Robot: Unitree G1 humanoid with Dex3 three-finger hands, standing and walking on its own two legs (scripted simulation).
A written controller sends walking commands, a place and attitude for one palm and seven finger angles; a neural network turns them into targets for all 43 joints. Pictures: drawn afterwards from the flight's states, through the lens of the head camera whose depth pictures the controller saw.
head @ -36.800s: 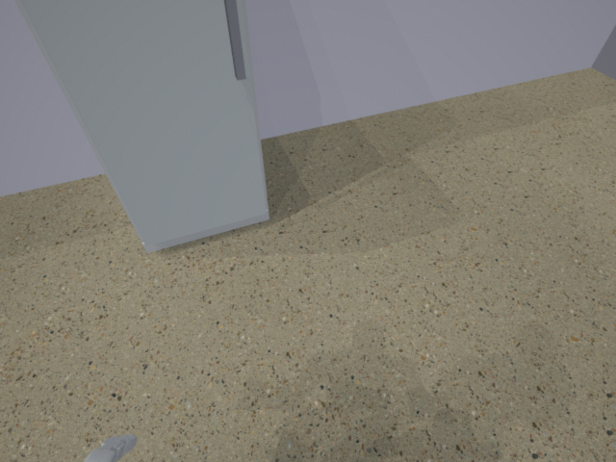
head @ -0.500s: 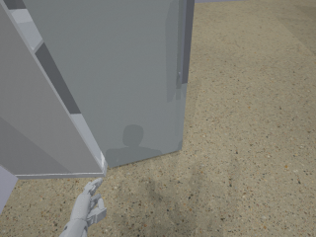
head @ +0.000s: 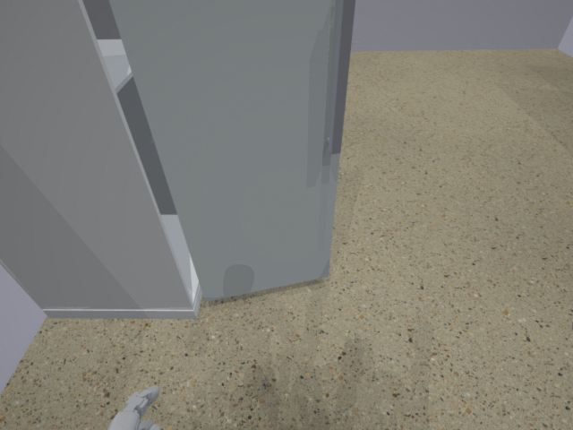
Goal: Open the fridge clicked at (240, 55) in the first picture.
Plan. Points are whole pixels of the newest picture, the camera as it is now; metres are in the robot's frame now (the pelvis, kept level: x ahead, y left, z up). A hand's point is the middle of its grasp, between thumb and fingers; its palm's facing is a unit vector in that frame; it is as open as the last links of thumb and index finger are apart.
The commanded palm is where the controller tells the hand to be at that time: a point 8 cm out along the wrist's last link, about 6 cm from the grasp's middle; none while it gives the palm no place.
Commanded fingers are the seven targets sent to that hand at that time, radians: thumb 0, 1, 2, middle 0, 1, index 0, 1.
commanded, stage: stop stepping back and stand still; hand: right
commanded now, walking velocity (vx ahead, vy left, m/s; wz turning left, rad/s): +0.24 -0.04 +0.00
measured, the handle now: (337, 77) +0.84 -0.08 +0.16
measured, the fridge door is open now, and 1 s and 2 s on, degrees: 76 76 76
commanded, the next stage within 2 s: let the arm hang, fingers relaxed in 0.52 s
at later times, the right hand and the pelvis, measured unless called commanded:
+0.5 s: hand out of the picture +0.15 -0.26 +0.19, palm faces +0.47 +0.79 -0.40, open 7.4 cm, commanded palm +0.10 -0.30 +0.19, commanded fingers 0.00 -0.90 -0.90 0.20 0.30 0.20 0.30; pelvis -0.04 +0.00 +0.00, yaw +0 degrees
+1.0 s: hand out of the picture +0.01 -0.19 -0.17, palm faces +0.03 +0.98 -0.19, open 6.9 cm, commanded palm none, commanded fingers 0.00 -0.90 -0.90 0.20 0.30 0.20 0.30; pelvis -0.04 +0.00 +0.01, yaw -3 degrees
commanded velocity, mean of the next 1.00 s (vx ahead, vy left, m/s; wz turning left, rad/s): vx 0.06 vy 0.02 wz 0.00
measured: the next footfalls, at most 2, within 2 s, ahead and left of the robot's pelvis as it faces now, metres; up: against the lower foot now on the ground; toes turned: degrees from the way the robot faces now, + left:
right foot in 0.58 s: +0.06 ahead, -0.13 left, +0.00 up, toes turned -5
